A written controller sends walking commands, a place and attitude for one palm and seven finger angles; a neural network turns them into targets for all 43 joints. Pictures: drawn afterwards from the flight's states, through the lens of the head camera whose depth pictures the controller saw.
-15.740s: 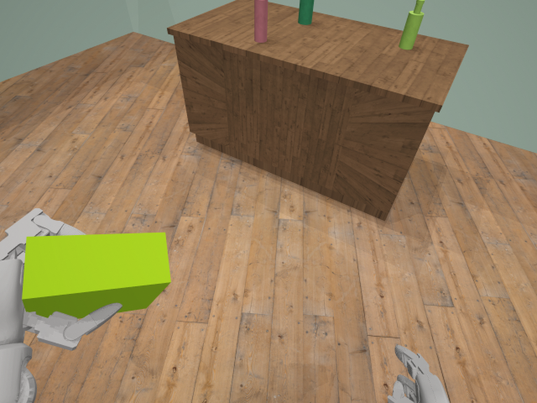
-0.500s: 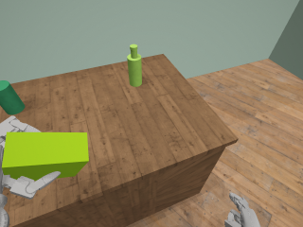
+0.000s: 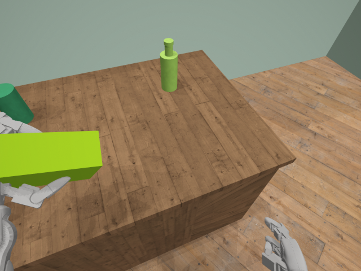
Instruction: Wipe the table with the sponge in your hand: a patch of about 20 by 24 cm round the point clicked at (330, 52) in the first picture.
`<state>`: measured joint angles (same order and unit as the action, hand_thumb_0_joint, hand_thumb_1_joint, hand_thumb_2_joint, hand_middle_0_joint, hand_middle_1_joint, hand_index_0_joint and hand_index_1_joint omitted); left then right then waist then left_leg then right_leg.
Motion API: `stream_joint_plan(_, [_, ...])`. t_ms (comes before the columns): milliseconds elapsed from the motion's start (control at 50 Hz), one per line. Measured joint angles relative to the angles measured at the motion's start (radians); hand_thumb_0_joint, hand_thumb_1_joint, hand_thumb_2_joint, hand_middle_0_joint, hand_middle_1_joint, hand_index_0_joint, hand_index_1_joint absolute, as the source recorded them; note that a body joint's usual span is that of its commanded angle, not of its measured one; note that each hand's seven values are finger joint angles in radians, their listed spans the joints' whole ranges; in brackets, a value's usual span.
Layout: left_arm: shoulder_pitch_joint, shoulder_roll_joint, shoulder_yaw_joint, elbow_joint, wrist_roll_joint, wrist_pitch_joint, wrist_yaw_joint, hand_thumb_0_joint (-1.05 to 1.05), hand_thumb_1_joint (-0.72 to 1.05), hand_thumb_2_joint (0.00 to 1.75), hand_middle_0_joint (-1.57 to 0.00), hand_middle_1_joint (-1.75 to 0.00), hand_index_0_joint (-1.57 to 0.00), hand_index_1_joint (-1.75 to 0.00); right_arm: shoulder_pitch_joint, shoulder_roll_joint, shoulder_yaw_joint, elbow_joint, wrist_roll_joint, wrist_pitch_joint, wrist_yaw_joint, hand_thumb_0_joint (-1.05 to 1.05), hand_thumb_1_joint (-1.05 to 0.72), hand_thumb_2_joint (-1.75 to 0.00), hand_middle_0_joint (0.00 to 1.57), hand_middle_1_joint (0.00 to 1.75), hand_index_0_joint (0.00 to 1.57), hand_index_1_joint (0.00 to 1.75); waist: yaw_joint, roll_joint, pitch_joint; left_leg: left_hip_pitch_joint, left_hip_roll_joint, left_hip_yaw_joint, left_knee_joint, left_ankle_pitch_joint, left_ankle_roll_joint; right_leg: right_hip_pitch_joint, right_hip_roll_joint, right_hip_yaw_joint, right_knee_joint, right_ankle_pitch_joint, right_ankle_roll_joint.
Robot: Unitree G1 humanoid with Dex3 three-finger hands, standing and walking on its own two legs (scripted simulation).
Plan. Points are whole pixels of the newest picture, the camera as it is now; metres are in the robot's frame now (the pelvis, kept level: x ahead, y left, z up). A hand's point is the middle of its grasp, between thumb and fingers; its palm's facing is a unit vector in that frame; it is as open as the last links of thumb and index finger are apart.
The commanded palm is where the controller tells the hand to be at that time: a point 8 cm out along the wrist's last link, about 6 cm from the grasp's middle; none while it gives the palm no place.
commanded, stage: come to a stop and stand still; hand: left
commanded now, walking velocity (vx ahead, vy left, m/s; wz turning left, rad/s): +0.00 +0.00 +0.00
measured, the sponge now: (67, 159) +0.26 +0.23 +0.15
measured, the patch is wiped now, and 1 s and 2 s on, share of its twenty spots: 0.00 0.00 0.00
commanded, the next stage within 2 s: look again from close up in 0.68 s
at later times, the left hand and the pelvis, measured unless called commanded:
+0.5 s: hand (26, 190) +0.20 +0.27 +0.14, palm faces +0.37 -0.86 -0.36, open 10.1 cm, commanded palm +0.14 +0.30 +0.18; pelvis -0.01 +0.02 +0.01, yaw +1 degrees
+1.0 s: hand (29, 185) +0.21 +0.26 +0.15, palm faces +0.34 -0.85 -0.40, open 10.1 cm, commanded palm +0.15 +0.30 +0.18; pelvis -0.01 +0.02 +0.01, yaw +1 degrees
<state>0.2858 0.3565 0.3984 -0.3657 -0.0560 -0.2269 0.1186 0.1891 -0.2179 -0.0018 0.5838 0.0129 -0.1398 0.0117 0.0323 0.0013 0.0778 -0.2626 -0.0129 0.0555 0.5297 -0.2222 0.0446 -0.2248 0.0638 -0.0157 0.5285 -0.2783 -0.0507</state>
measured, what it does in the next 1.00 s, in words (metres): stands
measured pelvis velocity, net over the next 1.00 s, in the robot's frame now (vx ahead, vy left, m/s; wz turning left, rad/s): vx -0.01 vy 0.02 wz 0.02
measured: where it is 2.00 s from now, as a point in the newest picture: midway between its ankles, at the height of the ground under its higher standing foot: outside the picture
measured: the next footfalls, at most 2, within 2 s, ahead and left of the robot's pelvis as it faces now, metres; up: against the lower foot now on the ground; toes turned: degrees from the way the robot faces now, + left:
none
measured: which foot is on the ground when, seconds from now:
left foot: down 0.00-1.00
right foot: down 0.00-1.00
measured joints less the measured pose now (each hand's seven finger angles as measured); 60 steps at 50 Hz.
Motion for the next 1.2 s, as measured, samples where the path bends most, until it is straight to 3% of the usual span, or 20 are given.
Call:
stream_joint_plan(60, [0.094, -0.027, -0.087, -0.044, 0.018, -0.007, -0.036, -0.01, -0.51, 1.02, -0.74, -1.35, -0.75, -1.34, 0.004, 0.022, -0.004, -0.004, -0.003, 0.003, 0.003, 0.01, -0.91, -0.9, 0.21, 0.3, 0.2, 0.3, -0.012, -0.05, -0.001, 0.016, -0.047, 0.034, -0.022, -0.019, 0.026, -0.034, -0.05, 0.02, 0.082, -0.045, 0.037])
stream_joint_plan(100, [0.134, 0.001, -0.104, -0.067, 0.036, -0.004, -0.059, -0.01, -0.51, 1.02, -0.74, -1.35, -0.75, -1.33, 0.011, 0.04, 0.005, -0.01, -0.011, 0.005, -0.004, 0.01, -0.91, -0.9, 0.21, 0.3, 0.2, 0.3, -0.018, -0.076, 0.0, 0.016, -0.063, 0.038, -0.039, -0.01, 0.029, -0.036, -0.069, 0.01, 0.081, -0.052, 0.037])
stream_joint_plan(160, [0.13, 0.059, -0.078, -0.082, 0.044, -0.007, -0.07, -0.01, -0.51, 1.02, -0.74, -1.35, -0.76, -1.33, 0.022, 0.051, 0.017, -0.019, -0.011, 0.005, -0.017, 0.01, -0.91, -0.9, 0.2, 0.3, 0.2, 0.3, -0.025, -0.059, 0.017, -0.002, -0.049, 0.003, -0.038, 0.004, 0.022, -0.016, -0.055, -0.028, 0.02, -0.018, 0.012])
stream_joint_plan(240, [0.123, 0.109, 0.02, -0.119, 0.016, -0.024, -0.05, -0.01, -0.51, 1.02, -0.74, -1.35, -0.76, -1.33, 0.025, 0.05, 0.034, -0.013, -0.004, -0.004, -0.019, 0.01, -0.91, -0.9, 0.21, 0.3, 0.2, 0.3, -0.014, -0.036, 0.017, -0.023, -0.024, -0.021, -0.038, 0.015, 0.014, 0.005, -0.029, -0.052, -0.067, 0.035, 0.01])
stream_joint_plan(300, [0.13, 0.082, 0.041, -0.124, 0.0, -0.035, -0.035, -0.01, -0.51, 1.02, -0.74, -1.34, -0.76, -1.33, 0.03, 0.038, 0.034, -0.003, -0.002, -0.014, -0.018, 0.01, -0.9, -0.9, 0.21, 0.3, 0.2, 0.3, -0.002, -0.025, -0.009, -0.018, -0.02, -0.016, -0.055, 0.022, 0.016, 0.014, -0.024, -0.046, -0.1, 0.055, 0.014])
stream_joint_plan(460, [0.118, -0.03, -0.082, -0.001, 0.031, 0.01, -0.038, -0.01, -0.51, 1.02, -0.74, -1.34, -0.76, -1.33, 0.017, 0.006, 0.025, 0.002, -0.005, -0.009, -0.043, 0.01, -0.9, -0.9, 0.21, 0.3, 0.2, 0.3, 0.007, -0.009, -0.06, 0.007, -0.031, -0.005, -0.104, 0.048, 0.03, 0.033, -0.034, -0.033, -0.138, 0.079, 0.03])
stream_joint_plan(560, [0.105, -0.011, -0.093, -0.023, 0.048, 0.024, -0.039, -0.01, -0.51, 1.02, -0.74, -1.34, -0.76, -1.33, 0.004, 0.014, 0.03, -0.022, -0.012, -0.016, -0.052, 0.01, -0.91, -0.9, 0.21, 0.3, 0.2, 0.3, -0.001, -0.031, -0.036, 0.008, -0.031, -0.006, -0.113, 0.06, 0.032, 0.034, -0.034, -0.035, -0.146, 0.09, 0.03])
stream_joint_plan(700, [0.125, 0.039, -0.043, -0.113, 0.038, -0.02, -0.035, -0.01, -0.51, 1.02, -0.75, -1.34, -0.76, -1.33, 0.015, 0.019, 0.035, -0.031, -0.019, -0.026, -0.046, 0.01, -0.9, -0.9, 0.21, 0.3, 0.2, 0.3, -0.004, -0.026, -0.026, 0.008, -0.034, -0.006, -0.123, 0.064, 0.03, 0.034, -0.037, -0.034, -0.156, 0.095, 0.031])
stream_joint_plan(960, [0.139, -0.005, -0.083, -0.042, 0.037, 0.029, -0.042, -0.01, -0.51, 1.02, -0.75, -1.34, -0.76, -1.33, 0.03, 0.014, 0.037, -0.001, -0.015, -0.002, -0.052, 0.01, -0.9, -0.9, 0.21, 0.3, 0.2, 0.3, -0.004, -0.008, -0.036, 0.019, -0.033, -0.005, -0.135, 0.063, 0.028, 0.045, -0.035, -0.032, -0.169, 0.093, 0.03])
stream_joint_plan(1200, [0.166, 0.034, -0.048, -0.091, 0.019, 0.007, -0.039, -0.01, -0.52, 1.02, -0.75, -1.34, -0.76, -1.33, 0.012, 0.005, 0.027, -0.013, -0.012, 0.001, -0.056, 0.01, -0.9, -0.9, 0.21, 0.3, 0.2, 0.3, -0.012, -0.01, -0.056, 0.015, -0.021, -0.009, -0.126, 0.053, 0.02, 0.052, -0.022, -0.034, -0.184, 0.096, 0.021])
